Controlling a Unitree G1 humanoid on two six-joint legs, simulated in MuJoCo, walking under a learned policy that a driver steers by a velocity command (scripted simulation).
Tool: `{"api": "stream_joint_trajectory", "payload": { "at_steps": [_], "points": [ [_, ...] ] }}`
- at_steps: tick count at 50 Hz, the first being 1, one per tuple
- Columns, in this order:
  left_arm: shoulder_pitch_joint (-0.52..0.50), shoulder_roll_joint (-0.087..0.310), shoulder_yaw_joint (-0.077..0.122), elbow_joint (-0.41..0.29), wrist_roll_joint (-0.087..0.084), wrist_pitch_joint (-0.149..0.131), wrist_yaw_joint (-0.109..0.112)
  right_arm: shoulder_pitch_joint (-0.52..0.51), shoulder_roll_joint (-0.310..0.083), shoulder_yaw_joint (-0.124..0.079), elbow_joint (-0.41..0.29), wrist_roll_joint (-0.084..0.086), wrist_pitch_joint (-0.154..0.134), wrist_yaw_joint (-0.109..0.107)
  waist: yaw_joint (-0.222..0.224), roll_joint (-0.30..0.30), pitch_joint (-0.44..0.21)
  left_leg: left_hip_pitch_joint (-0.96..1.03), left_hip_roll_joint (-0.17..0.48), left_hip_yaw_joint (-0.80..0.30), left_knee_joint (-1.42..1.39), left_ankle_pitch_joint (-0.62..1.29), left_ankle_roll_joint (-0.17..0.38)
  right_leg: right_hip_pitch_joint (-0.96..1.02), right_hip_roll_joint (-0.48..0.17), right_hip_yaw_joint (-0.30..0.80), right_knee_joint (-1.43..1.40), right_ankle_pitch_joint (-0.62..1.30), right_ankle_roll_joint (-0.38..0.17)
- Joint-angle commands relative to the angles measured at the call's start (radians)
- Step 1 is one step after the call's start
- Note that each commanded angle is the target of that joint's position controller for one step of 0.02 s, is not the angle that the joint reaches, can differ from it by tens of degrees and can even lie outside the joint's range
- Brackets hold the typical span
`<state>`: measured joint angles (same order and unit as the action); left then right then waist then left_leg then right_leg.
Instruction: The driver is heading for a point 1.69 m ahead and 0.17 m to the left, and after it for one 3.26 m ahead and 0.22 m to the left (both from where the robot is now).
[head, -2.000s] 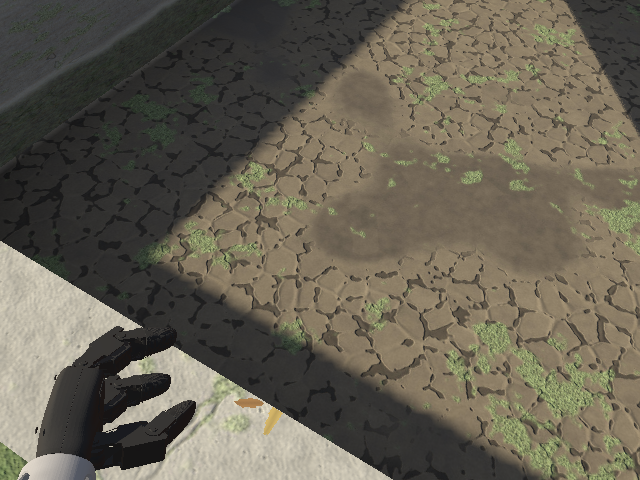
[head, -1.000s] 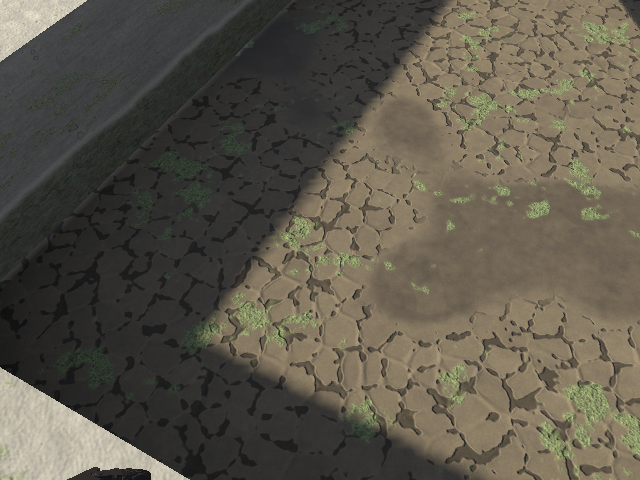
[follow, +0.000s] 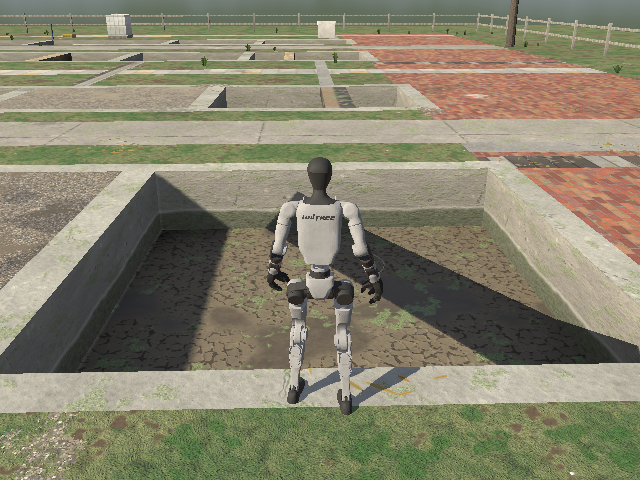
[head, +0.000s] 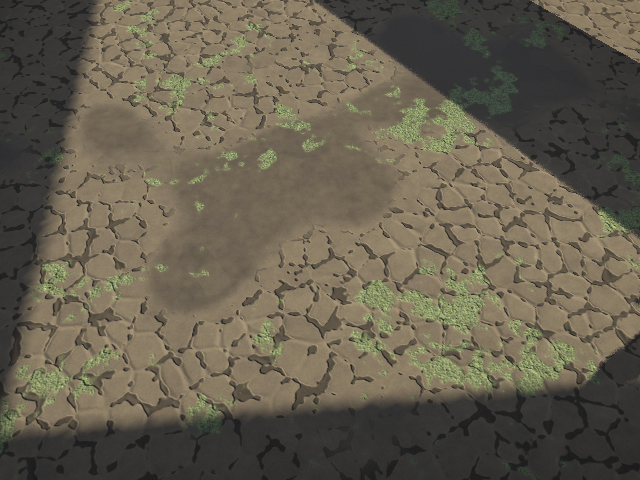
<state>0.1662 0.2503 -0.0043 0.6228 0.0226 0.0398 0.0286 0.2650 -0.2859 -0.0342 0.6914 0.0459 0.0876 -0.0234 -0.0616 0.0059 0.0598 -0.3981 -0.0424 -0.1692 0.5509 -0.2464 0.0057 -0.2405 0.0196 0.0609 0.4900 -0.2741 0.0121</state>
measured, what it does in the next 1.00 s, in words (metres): steps on the spot: left foot, then right foot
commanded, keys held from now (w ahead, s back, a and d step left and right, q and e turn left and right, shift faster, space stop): q+shift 0.28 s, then shift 0.06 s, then e+shift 0.60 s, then shift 0.06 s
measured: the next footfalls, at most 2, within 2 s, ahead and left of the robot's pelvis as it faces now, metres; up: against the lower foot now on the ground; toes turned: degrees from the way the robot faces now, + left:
left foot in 0.30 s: +0.00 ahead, +0.13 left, +0.00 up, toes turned +18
right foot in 0.76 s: +0.03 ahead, -0.11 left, +0.00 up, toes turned +6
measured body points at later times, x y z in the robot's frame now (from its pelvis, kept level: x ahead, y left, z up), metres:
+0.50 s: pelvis -0.03 +0.02 +0.00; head +0.00 +0.06 +0.45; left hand +0.00 +0.33 -0.13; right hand +0.19 -0.17 -0.09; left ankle -0.04 +0.12 -0.74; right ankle -0.02 -0.14 -0.64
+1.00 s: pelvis -0.04 -0.02 +0.00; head +0.02 -0.06 +0.45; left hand +0.10 +0.27 -0.07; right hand +0.16 -0.30 -0.10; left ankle -0.03 +0.16 -0.64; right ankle -0.01 -0.12 -0.74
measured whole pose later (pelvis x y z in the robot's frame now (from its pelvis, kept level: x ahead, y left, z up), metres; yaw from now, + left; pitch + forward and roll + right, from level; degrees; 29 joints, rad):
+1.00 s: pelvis -0.04 -0.02 +0.00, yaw -4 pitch +2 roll +3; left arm 0.26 0.31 0.04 0.56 -0.02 0.08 0.05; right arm 0.01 -0.31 -0.09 0.67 0.00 0.06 -0.04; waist 0.02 0.03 0.10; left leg -0.56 -0.06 -0.11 1.17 -0.37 -0.08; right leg -0.33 0.05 0.17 0.53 -0.22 -0.04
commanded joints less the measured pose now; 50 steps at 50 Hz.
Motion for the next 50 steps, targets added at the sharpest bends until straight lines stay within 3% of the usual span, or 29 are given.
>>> {"api": "stream_joint_trajectory", "payload": {
  "at_steps": [1, 3, 6, 8, 10, 12, 14, 15, 16, 17, 18, 19, 20, 21, 23, 24, 26, 29, 31, 34, 37, 38, 39, 40, 41, 43, 44, 47, 50],
  "points": [
    [0.027, 0.181, 0.071, -0.059, 0.039, 0.007, 0.007, -0.068, -0.123, -0.047, -0.118, 0.012, -0.040, 0.002, 0.067, -0.237, -0.149, -0.209, -0.012, 0.056, 0.347, -0.297, 0.001, 0.197, -0.358, 0.235, -0.122, 0.568, -0.218],
    [-0.058, 0.130, 0.062, -0.086, 0.016, 0.006, 0.008, 0.011, -0.155, -0.072, -0.084, 0.000, -0.015, -0.012, 0.027, -0.155, -0.134, -0.217, 0.023, 0.057, 0.592, -0.318, -0.040, 0.153, -0.377, 0.157, -0.108, 0.654, -0.236],
    [-0.110, 0.107, 0.064, -0.067, 0.000, 0.012, -0.006, 0.022, -0.116, -0.065, -0.098, -0.003, 0.030, -0.022, 0.012, -0.148, -0.074, -0.195, 0.064, 0.109, 0.582, -0.198, -0.072, 0.111, -0.279, -0.002, -0.084, 0.586, -0.189],
    [-0.088, 0.118, 0.078, -0.043, -0.003, 0.025, -0.009, -0.040, -0.076, -0.044, -0.145, -0.005, 0.039, -0.007, 0.051, -0.170, -0.056, -0.165, 0.084, 0.147, 0.435, -0.156, -0.064, 0.122, -0.265, -0.049, -0.064, 0.533, -0.176],
    [-0.056, 0.152, 0.097, -0.020, -0.009, 0.034, -0.007, -0.069, -0.057, -0.028, -0.183, 0.000, 0.038, 0.013, 0.078, -0.186, -0.070, -0.115, 0.098, 0.176, 0.316, -0.224, -0.057, 0.129, -0.304, -0.047, -0.059, 0.495, -0.182],
    [-0.061, 0.175, 0.113, -0.008, -0.025, 0.040, -0.013, -0.059, -0.079, -0.031, -0.201, 0.000, 0.040, 0.017, 0.083, -0.177, -0.093, -0.068, 0.089, 0.216, 0.227, -0.226, -0.040, 0.138, -0.332, -0.043, -0.033, 0.484, -0.180],
    [-0.109, 0.191, 0.121, 0.002, -0.042, 0.030, -0.011, 0.010, -0.107, -0.048, -0.192, -0.004, 0.029, 0.012, 0.036, -0.134, -0.126, 0.034, 0.062, 0.252, 0.060, -0.064, -0.007, 0.126, -0.315, -0.081, 0.042, 0.471, -0.139],
    [-0.085, 0.181, 0.119, 0.027, -0.051, 0.021, -0.011, 0.062, -0.114, -0.054, -0.175, -0.020, 0.023, 0.001, 0.017, -0.076, -0.145, 0.144, 0.049, 0.218, -0.056, 0.116, 0.029, 0.074, -0.265, -0.120, 0.129, 0.374, -0.082],
    [-0.086, 0.135, 0.108, 0.021, -0.029, 0.005, -0.011, 0.132, -0.232, -0.087, -0.175, -0.027, 0.020, -0.013, 0.008, 0.190, -0.174, 0.350, 0.216, -0.081, -0.092, 0.611, 0.121, -0.160, -0.135, -0.211, 0.429, 0.020, 0.020],
    [-0.194, 0.088, 0.083, -0.061, -0.011, -0.007, -0.010, 0.142, -0.309, -0.100, -0.178, -0.057, 0.008, 0.008, -0.028, 0.396, -0.231, 0.348, 0.407, -0.424, -0.180, 0.628, 0.355, -0.391, 0.020, -0.102, 0.703, -0.428, 0.057],
    [-0.212, 0.148, 0.101, -0.040, -0.046, -0.009, -0.007, 0.096, -0.253, -0.080, -0.199, -0.075, -0.009, 0.021, -0.050, 0.221, -0.248, 0.343, 0.434, -0.358, -0.220, 0.425, 0.378, -0.434, -0.016, 0.011, 0.863, -0.424, 0.051],
    [-0.192, 0.151, 0.103, -0.020, -0.063, 0.001, 0.000, 0.043, -0.183, -0.053, -0.192, -0.070, -0.022, 0.018, -0.023, 0.154, -0.186, 0.287, 0.388, -0.239, -0.195, 0.332, 0.316, -0.446, -0.046, 0.022, 0.904, -0.354, 0.039],
    [-0.121, 0.115, 0.097, 0.030, -0.054, 0.014, 0.015, -0.006, -0.135, -0.036, -0.178, -0.066, -0.027, 0.011, 0.019, 0.086, -0.157, 0.234, 0.321, -0.134, -0.190, 0.250, 0.243, -0.403, -0.061, 0.018, 0.875, -0.296, 0.025],
    [-0.053, 0.113, 0.097, 0.066, -0.040, 0.025, 0.021, -0.057, -0.077, -0.014, -0.161, -0.054, -0.029, 0.008, 0.052, 0.076, -0.138, 0.199, 0.278, -0.066, -0.175, 0.251, 0.199, -0.349, -0.070, 0.030, 0.837, -0.234, 0.028],
    [0.072, 0.093, 0.094, 0.131, -0.052, 0.041, 0.013, -0.067, 0.000, 0.015, -0.115, -0.068, -0.038, 0.012, 0.075, 0.115, -0.135, 0.142, 0.232, 0.049, -0.180, 0.266, 0.178, -0.214, -0.030, 0.046, 0.774, -0.167, 0.045],
    [0.067, 0.094, 0.091, 0.124, -0.059, 0.046, 0.015, -0.071, 0.000, 0.013, -0.106, -0.074, -0.045, 0.012, 0.065, 0.128, -0.116, 0.149, 0.235, 0.072, -0.185, 0.218, 0.175, -0.206, -0.020, 0.062, 0.694, -0.157, 0.050],
    [0.000, 0.100, 0.081, 0.073, -0.048, 0.047, 0.021, -0.097, -0.045, -0.006, -0.102, -0.068, -0.051, 0.001, 0.045, 0.148, -0.079, 0.186, 0.252, 0.071, -0.183, 0.135, 0.172, -0.225, -0.039, 0.045, 0.528, -0.142, 0.050],
    [-0.022, 0.126, 0.075, 0.020, -0.051, 0.043, 0.011, -0.072, -0.098, -0.039, -0.084, -0.052, -0.034, -0.017, 0.007, 0.143, -0.070, 0.215, 0.330, 0.003, -0.174, 0.125, 0.215, -0.249, -0.072, -0.010, 0.437, -0.232, 0.046],
    [-0.001, 0.122, 0.072, 0.000, -0.054, 0.046, 0.005, -0.081, -0.104, -0.050, -0.074, -0.046, -0.029, -0.023, 0.007, 0.139, -0.066, 0.207, 0.358, -0.001, -0.176, 0.131, 0.225, -0.255, -0.089, -0.038, 0.418, -0.248, 0.034],
    [0.045, 0.115, 0.071, -0.022, -0.055, 0.050, -0.005, -0.130, -0.096, -0.057, -0.066, -0.043, -0.024, -0.025, 0.030, 0.131, -0.089, 0.201, 0.382, 0.020, -0.157, 0.192, 0.221, -0.217, -0.096, -0.072, 0.358, -0.243, 0.012],
    [0.162, 0.099, 0.075, -0.012, -0.050, 0.050, -0.001, -0.216, -0.091, -0.065, -0.052, -0.025, -0.027, -0.032, 0.098, 0.106, -0.114, 0.155, 0.313, 0.160, -0.026, 0.158, 0.119, -0.064, -0.047, -0.127, 0.109, -0.050, -0.045],
    [0.205, 0.130, 0.087, -0.009, -0.032, 0.048, 0.003, -0.204, -0.075, -0.065, -0.040, -0.022, -0.022, -0.032, 0.103, -0.010, -0.104, 0.090, 0.232, 0.231, 0.126, 0.015, 0.046, 0.004, -0.070, -0.025, 0.001, 0.193, -0.092],
    [0.221, 0.261, 0.120, -0.038, -0.018, 0.048, 0.012, -0.255, -0.034, -0.056, -0.089, -0.042, -0.022, -0.037, 0.102, -0.318, -0.050, -0.177, 0.035, 0.331, 0.422, -0.298, -0.053, 0.049, -0.266, 0.413, -0.132, 0.381, -0.244],
    [0.266, 0.290, 0.119, -0.052, 0.004, 0.022, 0.002, -0.351, -0.031, -0.049, -0.136, -0.038, -0.038, -0.033, 0.152, -0.313, -0.082, -0.299, -0.031, 0.115, 0.644, -0.451, -0.051, 0.071, -0.361, 0.626, -0.211, 0.359, -0.373],
    [0.199, 0.273, 0.113, -0.068, 0.009, -0.001, 0.004, -0.325, -0.033, -0.053, -0.136, -0.025, -0.048, -0.025, 0.111, -0.266, -0.090, -0.377, -0.010, 0.031, 0.738, -0.405, -0.046, 0.119, -0.359, 0.578, -0.186, 0.318, -0.376],
    [0.110, 0.232, 0.106, -0.099, -0.027, -0.003, 0.016, -0.272, -0.084, -0.071, -0.088, -0.053, -0.049, -0.028, 0.075, -0.117, -0.096, -0.397, 0.022, 0.013, 0.794, -0.238, -0.050, 0.160, -0.268, 0.424, -0.093, 0.366, -0.275],
    [0.085, 0.215, 0.099, -0.112, -0.042, 0.009, 0.024, -0.257, -0.091, -0.073, -0.081, -0.064, -0.048, -0.026, 0.066, -0.096, -0.125, -0.345, 0.026, 0.012, 0.778, -0.194, -0.060, 0.148, -0.243, 0.378, -0.068, 0.442, -0.258],
    [0.114, 0.198, 0.091, -0.122, -0.046, 0.033, 0.026, -0.281, -0.066, -0.064, -0.092, -0.047, -0.044, -0.017, 0.081, -0.087, -0.144, -0.277, -0.011, 0.030, 0.691, -0.116, -0.083, 0.159, -0.191, 0.360, -0.059, 0.476, -0.251],
    [0.112, 0.196, 0.086, -0.127, -0.047, 0.041, 0.027, -0.265, -0.057, -0.053, -0.084, -0.041, -0.042, -0.014, 0.088, -0.128, -0.148, -0.235, -0.004, 0.045, 0.511, -0.095, -0.089, 0.188, -0.167, 0.347, -0.031, 0.495, -0.230]
  ]
}}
